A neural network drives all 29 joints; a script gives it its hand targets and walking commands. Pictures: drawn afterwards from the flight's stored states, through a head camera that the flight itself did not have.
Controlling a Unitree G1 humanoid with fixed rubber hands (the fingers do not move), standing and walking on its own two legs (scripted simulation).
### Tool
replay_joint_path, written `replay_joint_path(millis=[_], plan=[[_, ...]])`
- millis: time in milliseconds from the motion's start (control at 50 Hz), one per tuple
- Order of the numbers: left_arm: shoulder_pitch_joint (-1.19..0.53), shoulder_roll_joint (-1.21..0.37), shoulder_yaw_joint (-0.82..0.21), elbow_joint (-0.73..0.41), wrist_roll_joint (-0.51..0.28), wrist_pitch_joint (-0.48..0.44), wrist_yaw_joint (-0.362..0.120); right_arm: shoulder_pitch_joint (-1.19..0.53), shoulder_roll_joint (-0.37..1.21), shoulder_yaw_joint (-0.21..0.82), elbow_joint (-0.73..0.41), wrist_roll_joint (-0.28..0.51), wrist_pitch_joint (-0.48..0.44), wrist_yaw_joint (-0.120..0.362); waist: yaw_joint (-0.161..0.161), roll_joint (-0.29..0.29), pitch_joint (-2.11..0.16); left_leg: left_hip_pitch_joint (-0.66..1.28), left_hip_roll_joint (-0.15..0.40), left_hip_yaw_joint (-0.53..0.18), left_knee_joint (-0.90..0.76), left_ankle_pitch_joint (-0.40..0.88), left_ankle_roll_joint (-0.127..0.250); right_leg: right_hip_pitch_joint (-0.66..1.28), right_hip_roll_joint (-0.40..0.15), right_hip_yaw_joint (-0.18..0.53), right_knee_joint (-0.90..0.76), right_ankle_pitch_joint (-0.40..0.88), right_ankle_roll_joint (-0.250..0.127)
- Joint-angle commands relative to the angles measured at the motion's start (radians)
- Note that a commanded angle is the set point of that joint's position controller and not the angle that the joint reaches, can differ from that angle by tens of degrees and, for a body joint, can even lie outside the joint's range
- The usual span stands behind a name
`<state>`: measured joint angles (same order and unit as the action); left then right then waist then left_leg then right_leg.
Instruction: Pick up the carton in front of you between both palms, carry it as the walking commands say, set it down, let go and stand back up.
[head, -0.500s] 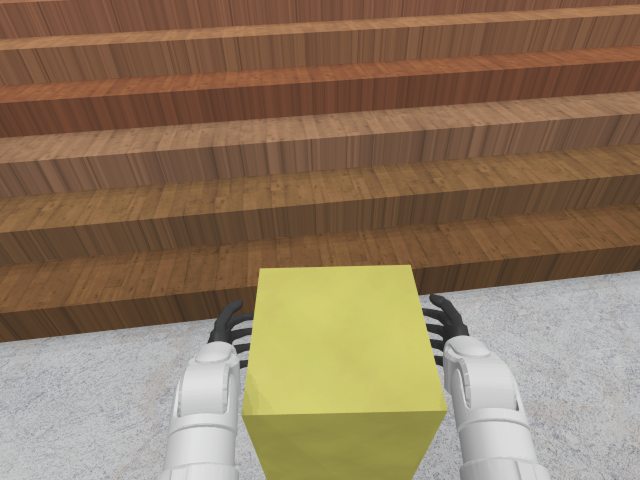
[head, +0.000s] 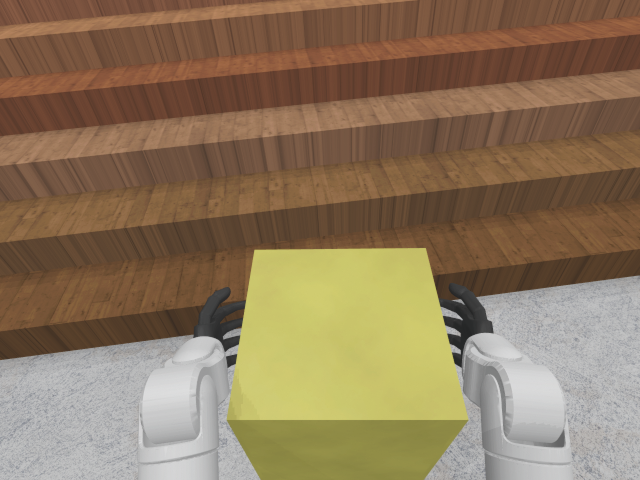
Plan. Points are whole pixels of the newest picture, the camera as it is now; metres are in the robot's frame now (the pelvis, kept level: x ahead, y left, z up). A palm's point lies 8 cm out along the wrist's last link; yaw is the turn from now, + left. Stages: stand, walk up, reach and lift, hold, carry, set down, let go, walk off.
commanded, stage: carry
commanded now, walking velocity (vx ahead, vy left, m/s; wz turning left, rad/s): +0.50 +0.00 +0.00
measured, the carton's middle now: (340, 371) +0.28 +0.00 +0.02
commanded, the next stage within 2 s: none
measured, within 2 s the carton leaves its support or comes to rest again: neither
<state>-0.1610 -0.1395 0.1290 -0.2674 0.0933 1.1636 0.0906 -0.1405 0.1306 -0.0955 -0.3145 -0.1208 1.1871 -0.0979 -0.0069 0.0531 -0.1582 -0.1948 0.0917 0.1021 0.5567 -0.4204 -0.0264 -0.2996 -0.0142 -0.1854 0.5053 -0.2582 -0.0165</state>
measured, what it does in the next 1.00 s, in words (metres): walks ahead: left foot, then right foot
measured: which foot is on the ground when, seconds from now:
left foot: down 0.00-0.00, up 0.02-0.28, down 0.30-0.82, up 0.84-1.00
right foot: down 0.00-0.32, up 0.34-0.78, down 0.80-1.00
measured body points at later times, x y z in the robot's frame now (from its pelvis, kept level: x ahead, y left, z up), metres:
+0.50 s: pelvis +0.29 +0.05 +0.01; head +0.32 +0.05 +0.46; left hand +0.60 +0.17 +0.10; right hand +0.57 -0.13 +0.10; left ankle +0.30 +0.10 -0.73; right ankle +0.24 -0.08 -0.65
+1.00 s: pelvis +0.61 -0.01 +0.00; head +0.69 -0.02 +0.44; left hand +1.01 +0.16 +0.14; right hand +1.03 -0.15 +0.13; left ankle +0.57 +0.13 -0.64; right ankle +0.64 -0.07 -0.73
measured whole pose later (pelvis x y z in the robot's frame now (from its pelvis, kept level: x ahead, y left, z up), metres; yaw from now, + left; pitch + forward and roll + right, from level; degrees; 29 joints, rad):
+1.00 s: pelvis +0.61 -0.01 +0.00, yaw +0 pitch +5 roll +1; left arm -0.88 0.02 0.27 0.06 0.03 1.36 0.16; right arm -0.92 -0.03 -0.28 0.06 -0.06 1.39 -0.15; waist 0.06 0.02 0.09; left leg -0.61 0.04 0.01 1.20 -0.34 0.05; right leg -0.40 0.01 -0.18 0.51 -0.22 -0.11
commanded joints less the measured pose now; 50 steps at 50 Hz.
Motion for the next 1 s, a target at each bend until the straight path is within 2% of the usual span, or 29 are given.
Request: replay_joint_path(millis=[0,20,40,60,100,200,240,260,280,300,320,340,380,400,420,480,580,680,720,740,760,780,800,820,840,860,880,920,980], plan=[[-0.461,-0.857,-0.702,-0.087,-0.379,0.028,-0.249,-0.581,0.863,0.721,-0.140,0.432,0.026,0.254,0.045,-0.394,-0.153,-0.562,-0.065,0.074,0.350,-0.076,-0.012,0.594,-0.376,0.602,-0.254,0.161,-0.183],[-0.480,-0.859,-0.695,-0.112,-0.381,0.039,-0.240,-0.600,0.855,0.727,-0.129,0.457,0.037,0.260,0.045,-0.287,-0.110,-0.658,-0.031,0.001,0.428,-0.168,0.013,0.611,-0.423,0.614,-0.228,0.325,-0.239],[-0.490,-0.852,-0.695,-0.127,-0.382,0.049,-0.232,-0.588,0.849,0.720,-0.108,0.464,0.043,0.265,0.048,-0.189,-0.110,-0.686,-0.015,-0.019,0.464,-0.183,0.028,0.622,-0.411,0.554,-0.202,0.444,-0.233],[-0.496,-0.846,-0.701,-0.140,-0.383,0.057,-0.228,-0.564,0.850,0.710,-0.089,0.465,0.046,0.266,0.049,-0.129,-0.139,-0.695,-0.003,-0.027,0.439,-0.151,0.039,0.645,-0.395,0.499,-0.199,0.420,-0.204],[-0.511,-0.851,-0.711,-0.155,-0.398,0.068,-0.231,-0.521,0.865,0.692,-0.057,0.447,0.047,0.259,0.049,-0.134,-0.140,-0.656,-0.002,0.005,0.337,-0.027,0.041,0.621,-0.334,0.362,-0.221,0.417,-0.138],[-0.504,-0.853,-0.730,-0.135,-0.432,0.079,-0.264,-0.458,0.881,0.657,-0.024,0.374,0.044,0.233,0.032,-0.203,-0.080,-0.328,-0.077,0.131,0.028,0.248,0.034,0.370,-0.226,0.103,-0.230,0.501,-0.074],[-0.502,-0.852,-0.734,-0.132,-0.437,0.078,-0.273,-0.441,0.889,0.655,-0.017,0.360,0.039,0.231,0.014,-0.213,-0.107,-0.065,-0.125,0.199,-0.045,0.350,0.045,0.257,-0.206,0.018,-0.108,0.647,-0.038],[-0.503,-0.852,-0.734,-0.135,-0.434,0.078,-0.276,-0.432,0.889,0.653,-0.009,0.357,0.036,0.232,0.003,-0.193,-0.153,0.103,-0.152,0.225,-0.066,0.316,0.054,0.190,-0.172,-0.031,0.017,0.661,-0.016],[-0.516,-0.846,-0.735,-0.145,-0.432,0.077,-0.280,-0.445,0.887,0.655,-0.023,0.359,0.033,0.234,-0.018,-0.153,-0.205,0.288,-0.106,0.171,-0.056,0.254,0.058,0.076,-0.143,-0.046,0.186,0.526,0.004],[-0.555,-0.829,-0.737,-0.168,-0.434,0.078,-0.283,-0.455,0.883,0.654,-0.031,0.355,0.030,0.235,-0.039,0.039,-0.234,0.367,0.139,-0.238,-0.214,-0.040,0.116,-0.079,-0.074,-0.051,0.469,0.270,0.041],[-0.602,-0.836,-0.746,-0.189,-0.446,0.083,-0.284,-0.493,0.883,0.649,-0.030,0.359,0.023,0.235,-0.029,0.237,-0.257,0.460,0.334,-0.661,-0.373,-0.003,0.250,-0.309,0.040,0.049,0.698,-0.181,0.049],[-0.615,-0.854,-0.745,-0.191,-0.448,0.080,-0.283,-0.522,0.902,0.662,-0.073,0.384,0.024,0.236,-0.022,0.135,-0.234,0.431,0.360,-0.630,-0.359,0.065,0.275,-0.375,-0.033,0.149,0.819,-0.213,0.012],[-0.628,-0.874,-0.736,-0.207,-0.450,0.071,-0.276,-0.595,0.930,0.692,-0.138,0.421,0.021,0.236,-0.015,-0.021,-0.213,0.300,0.290,-0.440,-0.332,0.221,0.221,-0.361,-0.115,0.184,0.776,-0.112,-0.024],[-0.622,-0.873,-0.734,-0.213,-0.439,0.066,-0.268,-0.623,0.935,0.706,-0.164,0.436,0.021,0.236,-0.009,-0.032,-0.212,0.262,0.261,-0.359,-0.338,0.265,0.191,-0.346,-0.134,0.189,0.703,-0.062,-0.027],[-0.610,-0.865,-0.736,-0.217,-0.426,0.063,-0.258,-0.634,0.929,0.715,-0.175,0.449,0.024,0.238,-0.004,-0.007,-0.223,0.248,0.239,-0.286,-0.343,0.294,0.169,-0.321,-0.130,0.177,0.650,-0.024,-0.025],[-0.573,-0.836,-0.722,-0.196,-0.387,0.063,-0.228,-0.633,0.864,0.722,-0.185,0.471,0.042,0.247,-0.010,0.035,-0.223,0.260,0.204,-0.175,-0.353,0.375,0.170,-0.328,-0.100,0.121,0.503,0.007,-0.009],[-0.721,-0.705,-0.695,-0.157,-0.366,0.093,-0.194,-0.775,0.713,0.688,-0.132,0.490,0.076,0.247,-0.027,0.064,-0.141,0.301,0.146,-0.058,-0.325,0.535,0.180,-0.406,-0.063,0.050,0.257,0.125,0.002],[-0.985,-0.633,-0.641,-0.030,-0.430,0.153,-0.181,-0.982,0.633,0.600,0.028,0.495,0.125,0.214,-0.040,0.093,-0.063,0.259,0.121,0.006,-0.287,0.585,0.171,-0.314,-0.029,0.009,0.091,0.233,-0.039],[-1.089,-0.627,-0.603,0.031,-0.455,0.173,-0.177,-1.081,0.630,0.567,0.088,0.503,0.142,0.199,-0.024,0.109,-0.074,0.259,0.120,0.032,-0.196,0.714,0.150,-0.212,-0.007,-0.011,0.054,0.217,-0.063],[-1.125,-0.626,-0.580,0.067,-0.460,0.181,-0.175,-1.136,0.636,0.555,0.116,0.512,0.150,0.193,0.004,0.095,-0.117,0.251,0.098,0.075,-0.076,0.821,0.130,-0.094,0.034,-0.050,0.016,0.205,-0.067],[-1.148,-0.625,-0.556,0.110,-0.463,0.188,-0.174,-1.184,0.646,0.542,0.143,0.517,0.158,0.187,0.042,0.049,-0.193,0.191,0.052,0.116,0.117,0.833,0.105,0.100,0.072,-0.078,0.001,0.157,-0.067],[-1.183,-0.636,-0.535,0.145,-0.471,0.194,-0.174,-1.238,0.651,0.523,0.171,0.519,0.164,0.181,0.085,-0.036,-0.290,0.040,0.029,0.099,0.354,0.602,0.090,0.319,-0.045,0.068,0.014,0.072,-0.065],[-1.248,-0.610,-0.509,0.185,-0.470,0.195,-0.174,-1.307,0.693,0.513,0.184,0.530,0.175,0.174,0.072,-0.297,-0.394,-0.260,-0.097,0.053,0.645,0.246,0.062,0.535,-0.311,0.572,-0.065,-0.053,-0.208],[-1.273,-0.668,-0.504,0.215,-0.501,0.196,-0.176,-1.377,0.693,0.491,0.205,0.531,0.183,0.167,0.086,-0.365,-0.389,-0.455,-0.171,-0.050,0.814,-0.068,0.069,0.586,-0.341,0.761,-0.174,-0.030,-0.262],[-1.339,-0.707,-0.492,0.188,-0.522,0.195,-0.179,-1.417,0.742,0.475,0.238,0.529,0.184,0.160,0.080,-0.316,-0.364,-0.527,-0.108,-0.120,0.891,-0.044,0.098,0.577,-0.329,0.661,-0.148,0.071,-0.245],[-1.400,-0.768,-0.483,0.188,-0.536,0.194,-0.183,-1.443,0.782,0.454,0.247,0.523,0.181,0.156,0.082,-0.197,-0.352,-0.533,-0.076,-0.130,0.863,0.014,0.105,0.526,-0.304,0.568,-0.114,0.233,-0.218],[-1.458,-0.816,-0.473,0.178,-0.550,0.191,-0.188,-1.465,0.819,0.435,0.261,0.514,0.177,0.152,0.073,-0.121,-0.336,-0.519,-0.047,-0.133,0.803,0.061,0.100,0.464,-0.286,0.476,-0.101,0.373,-0.194],[-1.536,-0.890,-0.459,0.165,-0.568,0.183,-0.195,-1.482,0.870,0.402,0.287,0.487,0.167,0.144,0.058,-0.138,-0.373,-0.485,-0.032,-0.118,0.714,0.101,0.084,0.444,-0.263,0.380,-0.097,0.473,-0.175],[-1.548,-0.942,-0.444,0.171,-0.552,0.170,-0.200,-1.456,0.915,0.384,0.310,0.441,0.144,0.133,0.059,-0.147,-0.395,-0.532,-0.038,-0.081,0.579,0.073,0.074,0.495,-0.256,0.309,-0.083,0.599,-0.191]])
